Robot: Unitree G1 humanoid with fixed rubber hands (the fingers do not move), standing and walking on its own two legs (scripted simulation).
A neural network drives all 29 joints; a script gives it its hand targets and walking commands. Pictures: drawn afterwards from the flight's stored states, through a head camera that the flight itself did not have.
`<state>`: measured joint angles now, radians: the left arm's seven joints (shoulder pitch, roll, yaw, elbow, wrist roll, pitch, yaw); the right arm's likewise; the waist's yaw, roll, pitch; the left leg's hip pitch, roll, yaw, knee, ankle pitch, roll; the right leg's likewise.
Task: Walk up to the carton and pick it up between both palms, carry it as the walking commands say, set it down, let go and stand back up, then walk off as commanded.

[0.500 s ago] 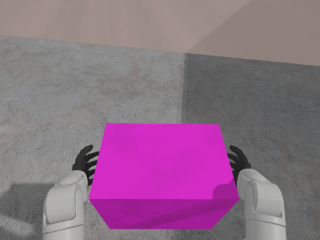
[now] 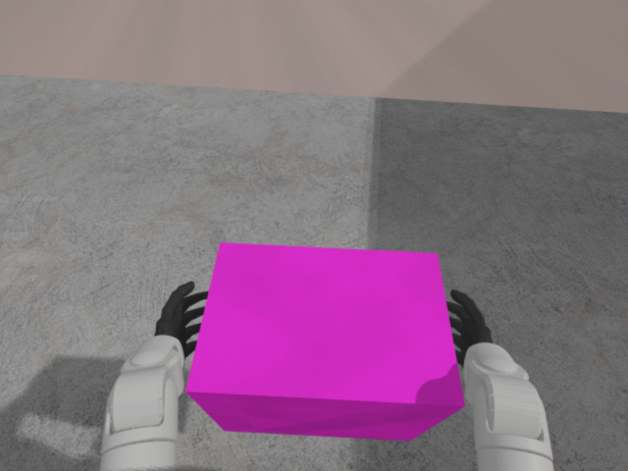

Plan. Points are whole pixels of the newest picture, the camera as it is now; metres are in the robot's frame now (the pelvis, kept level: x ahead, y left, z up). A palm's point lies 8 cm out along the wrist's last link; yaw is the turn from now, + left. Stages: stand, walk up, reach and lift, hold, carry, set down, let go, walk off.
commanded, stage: carry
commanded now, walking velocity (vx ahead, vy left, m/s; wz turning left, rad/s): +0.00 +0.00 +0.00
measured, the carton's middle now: (322, 349) +0.29 -0.01 -0.02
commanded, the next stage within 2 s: hold in 1.98 s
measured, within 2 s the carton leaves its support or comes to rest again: neither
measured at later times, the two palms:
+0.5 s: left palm (157, 339) +0.27 +0.21 +0.04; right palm (450, 337) +0.28 -0.17 +0.03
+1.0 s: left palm (167, 339) +0.27 +0.19 +0.04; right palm (460, 343) +0.27 -0.18 +0.03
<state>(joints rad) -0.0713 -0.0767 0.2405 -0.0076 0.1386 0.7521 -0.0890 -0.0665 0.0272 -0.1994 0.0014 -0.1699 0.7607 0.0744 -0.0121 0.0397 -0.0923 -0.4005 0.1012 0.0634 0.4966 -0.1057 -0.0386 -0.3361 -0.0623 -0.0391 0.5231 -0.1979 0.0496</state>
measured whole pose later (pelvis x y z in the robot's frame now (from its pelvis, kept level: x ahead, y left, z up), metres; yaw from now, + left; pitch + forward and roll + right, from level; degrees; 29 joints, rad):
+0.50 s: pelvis +0.02 +0.01 +0.00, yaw +0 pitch +1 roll -1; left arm -0.04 -0.06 0.24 -0.02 0.12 0.73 -0.09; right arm -0.05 0.05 -0.20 0.01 -0.18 0.72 0.07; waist 0.00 0.02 -0.07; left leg -0.38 0.08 0.07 0.52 -0.15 -0.02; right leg -0.30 -0.09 -0.04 0.52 -0.23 0.07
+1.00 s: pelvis +0.01 +0.01 +0.00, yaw +0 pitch +0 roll -1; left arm -0.06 -0.08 0.24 0.06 0.15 0.67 -0.08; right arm -0.07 0.03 -0.20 0.09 -0.18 0.67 0.07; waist -0.01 0.04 -0.08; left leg -0.37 0.09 0.07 0.50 -0.13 -0.03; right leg -0.30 -0.08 -0.04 0.51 -0.21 0.07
